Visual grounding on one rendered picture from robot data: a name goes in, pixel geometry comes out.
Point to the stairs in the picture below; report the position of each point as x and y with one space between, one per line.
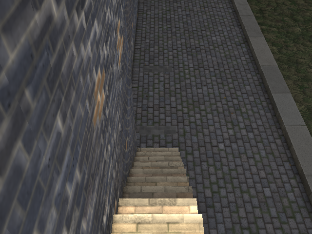
157 198

